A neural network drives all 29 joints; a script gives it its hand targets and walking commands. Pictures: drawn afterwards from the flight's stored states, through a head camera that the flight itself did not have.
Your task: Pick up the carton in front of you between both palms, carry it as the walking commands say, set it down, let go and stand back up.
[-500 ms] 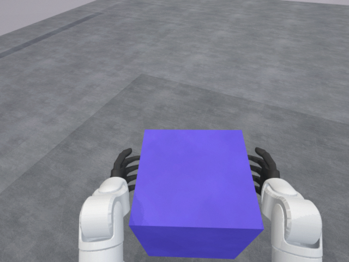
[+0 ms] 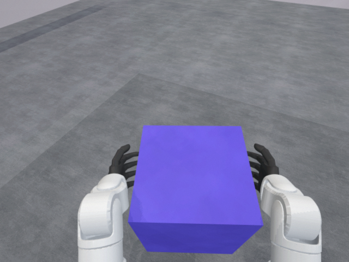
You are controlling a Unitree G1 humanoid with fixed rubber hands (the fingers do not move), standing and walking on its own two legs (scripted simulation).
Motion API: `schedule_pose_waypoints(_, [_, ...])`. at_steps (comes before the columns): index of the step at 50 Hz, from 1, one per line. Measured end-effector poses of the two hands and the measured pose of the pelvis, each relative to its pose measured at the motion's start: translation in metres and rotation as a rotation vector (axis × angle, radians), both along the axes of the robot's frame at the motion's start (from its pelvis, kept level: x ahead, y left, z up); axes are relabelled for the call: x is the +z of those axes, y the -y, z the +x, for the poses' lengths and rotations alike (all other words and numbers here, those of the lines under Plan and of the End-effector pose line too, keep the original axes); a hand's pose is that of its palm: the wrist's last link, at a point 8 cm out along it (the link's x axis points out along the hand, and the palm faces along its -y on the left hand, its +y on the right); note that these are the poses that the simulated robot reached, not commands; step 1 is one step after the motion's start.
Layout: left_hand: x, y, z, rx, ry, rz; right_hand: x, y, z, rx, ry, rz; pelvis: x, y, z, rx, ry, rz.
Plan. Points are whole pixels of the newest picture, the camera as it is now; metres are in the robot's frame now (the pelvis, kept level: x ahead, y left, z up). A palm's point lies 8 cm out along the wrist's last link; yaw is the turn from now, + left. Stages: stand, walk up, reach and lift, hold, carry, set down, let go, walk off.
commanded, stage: carry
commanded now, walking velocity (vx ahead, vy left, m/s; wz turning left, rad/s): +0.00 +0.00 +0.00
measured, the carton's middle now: (190, 193) +0.28 +0.00 +0.02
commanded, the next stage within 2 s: hold in 1.66 s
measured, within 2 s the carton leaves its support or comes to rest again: neither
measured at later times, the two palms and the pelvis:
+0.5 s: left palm (124, 145) +0.37 +0.16 +0.09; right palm (249, 143) +0.38 -0.14 +0.09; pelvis +0.11 +0.01 +0.00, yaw +1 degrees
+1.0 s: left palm (119, 160) +0.34 +0.17 +0.07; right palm (245, 160) +0.34 -0.13 +0.07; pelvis +0.08 +0.02 +0.00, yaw +1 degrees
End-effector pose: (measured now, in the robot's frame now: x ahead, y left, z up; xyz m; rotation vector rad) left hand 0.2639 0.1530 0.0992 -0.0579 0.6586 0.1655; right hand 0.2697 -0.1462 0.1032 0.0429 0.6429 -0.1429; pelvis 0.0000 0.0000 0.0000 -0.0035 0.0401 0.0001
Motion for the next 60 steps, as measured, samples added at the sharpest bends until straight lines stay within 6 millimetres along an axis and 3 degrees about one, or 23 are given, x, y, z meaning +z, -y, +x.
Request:
schedule_pose_waypoints(3, [-0.008, 0.009, 0.030, -0.008, -0.037, 0.033, -0.017, 0.009, 0.029, -0.013, -0.036, 0.041, -0.005, 0.005, 0.025, 0.009, -0.005, -0.020])
schedule_pose_waypoints(8, [-0.020, 0.012, 0.055, -0.013, -0.117, 0.040, -0.031, 0.012, 0.053, -0.015, -0.116, 0.040, 0.002, 0.007, 0.051, 0.017, -0.012, -0.008])
schedule_pose_waypoints(17, [-0.005, 0.002, 0.095, -0.003, -0.027, 0.014, -0.007, 0.002, 0.097, -0.003, -0.027, 0.014, 0.000, 0.001, 0.094, 0.018, -0.027, -0.010])
schedule_pose_waypoints(23, [-0.011, -0.008, 0.103, 0.008, -0.050, 0.008, -0.011, -0.008, 0.107, 0.011, -0.050, 0.005, -0.002, -0.005, 0.107, 0.021, -0.029, -0.009])
schedule_pose_waypoints(37, [-0.018, -0.018, 0.093, 0.006, -0.065, 0.012, -0.020, -0.018, 0.096, 0.013, -0.064, 0.003, -0.005, -0.015, 0.099, 0.024, -0.012, -0.010])
schedule_pose_waypoints(60, [-0.048, -0.022, 0.064, -0.034, -0.064, 0.069, -0.051, -0.022, 0.068, 0.057, -0.061, -0.057, -0.001, -0.019, 0.064, 0.022, 0.017, 0.000])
